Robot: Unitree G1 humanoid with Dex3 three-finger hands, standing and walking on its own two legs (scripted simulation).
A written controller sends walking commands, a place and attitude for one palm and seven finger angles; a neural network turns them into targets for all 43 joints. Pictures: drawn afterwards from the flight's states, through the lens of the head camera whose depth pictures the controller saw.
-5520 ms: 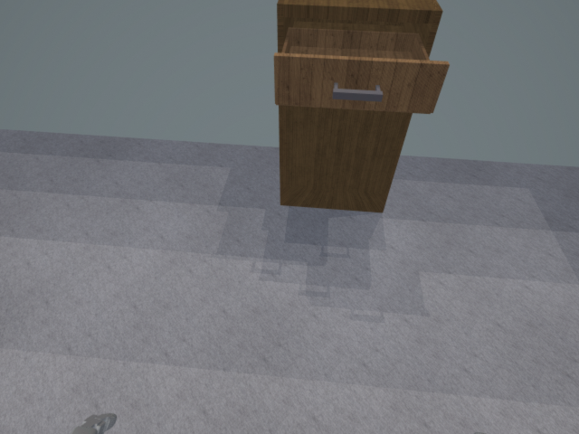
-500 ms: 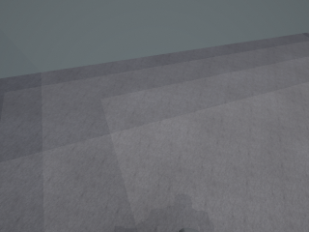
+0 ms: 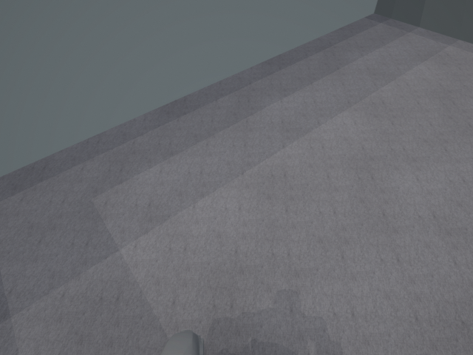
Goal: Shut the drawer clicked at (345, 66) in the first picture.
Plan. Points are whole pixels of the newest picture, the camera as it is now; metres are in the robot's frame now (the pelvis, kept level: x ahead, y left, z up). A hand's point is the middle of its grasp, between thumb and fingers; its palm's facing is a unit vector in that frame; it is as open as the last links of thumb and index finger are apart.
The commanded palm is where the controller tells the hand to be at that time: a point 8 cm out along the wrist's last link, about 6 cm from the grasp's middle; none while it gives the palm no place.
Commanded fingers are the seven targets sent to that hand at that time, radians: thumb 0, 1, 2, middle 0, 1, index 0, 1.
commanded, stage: walk to a spot facing it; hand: left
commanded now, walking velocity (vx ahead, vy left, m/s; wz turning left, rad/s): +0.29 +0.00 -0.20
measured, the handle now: out of the picture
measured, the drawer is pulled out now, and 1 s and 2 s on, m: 0.28 0.28 0.28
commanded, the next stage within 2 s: turn to face it in 0.12 s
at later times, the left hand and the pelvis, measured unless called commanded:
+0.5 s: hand (130, 313) +0.23 +0.26 -0.18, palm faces +0.01 -0.98 -0.18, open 7.4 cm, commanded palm none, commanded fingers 0.00 0.90 0.90 -0.20 -0.30 -0.20 -0.30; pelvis +0.16 +0.07 -0.01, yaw -3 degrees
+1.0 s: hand (143, 312) +0.23 +0.22 -0.14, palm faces +0.27 -0.92 -0.29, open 7.4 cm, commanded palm none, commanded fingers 0.00 0.90 0.90 -0.20 -0.30 -0.20 -0.30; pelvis +0.17 +0.00 +0.00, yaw +16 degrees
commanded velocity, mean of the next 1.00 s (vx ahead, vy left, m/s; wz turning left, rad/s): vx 0.04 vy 0.00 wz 0.42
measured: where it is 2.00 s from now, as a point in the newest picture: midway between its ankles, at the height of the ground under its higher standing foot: outside the picture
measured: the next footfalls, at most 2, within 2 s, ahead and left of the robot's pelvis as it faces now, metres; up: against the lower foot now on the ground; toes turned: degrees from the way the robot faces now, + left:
left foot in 0.24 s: +0.24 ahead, +0.14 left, +0.00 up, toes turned +1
right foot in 0.84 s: +0.21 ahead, -0.08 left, +0.00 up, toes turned +8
